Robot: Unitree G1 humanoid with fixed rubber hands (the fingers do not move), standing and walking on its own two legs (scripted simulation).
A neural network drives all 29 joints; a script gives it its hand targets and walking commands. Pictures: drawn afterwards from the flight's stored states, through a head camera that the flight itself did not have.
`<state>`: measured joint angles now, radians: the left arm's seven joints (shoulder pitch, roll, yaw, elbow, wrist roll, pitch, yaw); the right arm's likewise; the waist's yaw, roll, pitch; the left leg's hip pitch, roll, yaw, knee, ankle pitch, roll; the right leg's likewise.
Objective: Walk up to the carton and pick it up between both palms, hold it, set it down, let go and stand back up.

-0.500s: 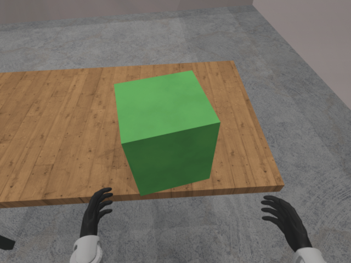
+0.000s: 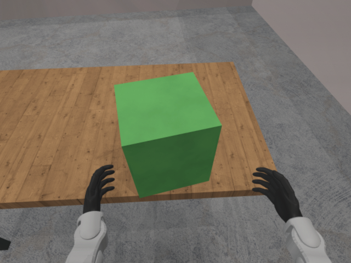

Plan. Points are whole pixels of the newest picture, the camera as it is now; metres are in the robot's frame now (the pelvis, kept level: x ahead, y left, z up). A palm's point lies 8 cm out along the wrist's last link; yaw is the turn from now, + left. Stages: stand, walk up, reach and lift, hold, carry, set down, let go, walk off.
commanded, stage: reach and lift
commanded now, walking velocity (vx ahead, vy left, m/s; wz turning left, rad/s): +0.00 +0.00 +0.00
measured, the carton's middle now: (165, 137) +0.43 +0.05 +0.02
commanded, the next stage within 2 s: none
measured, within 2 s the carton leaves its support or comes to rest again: neither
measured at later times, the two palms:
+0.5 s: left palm (90, 165) +0.30 +0.20 +0.08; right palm (284, 164) +0.31 -0.22 +0.08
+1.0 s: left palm (76, 138) +0.34 +0.23 +0.13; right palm (279, 123) +0.37 -0.20 +0.14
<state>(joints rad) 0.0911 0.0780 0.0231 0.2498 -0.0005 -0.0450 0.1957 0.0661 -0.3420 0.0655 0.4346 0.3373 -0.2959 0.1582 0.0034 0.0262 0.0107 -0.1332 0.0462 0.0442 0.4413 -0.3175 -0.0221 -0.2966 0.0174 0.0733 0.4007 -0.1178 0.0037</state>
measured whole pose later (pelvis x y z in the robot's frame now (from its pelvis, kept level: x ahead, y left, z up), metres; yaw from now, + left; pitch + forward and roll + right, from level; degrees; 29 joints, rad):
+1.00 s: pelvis +0.00 -0.01 +0.00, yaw +0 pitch +2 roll +0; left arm -0.40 0.14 0.25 0.10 0.00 0.59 0.15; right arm -0.50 -0.42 0.07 0.38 0.42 0.26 0.05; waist 0.01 0.00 -0.01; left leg -0.13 0.05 0.04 0.36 -0.27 -0.02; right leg -0.29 0.02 0.07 0.33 -0.07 0.00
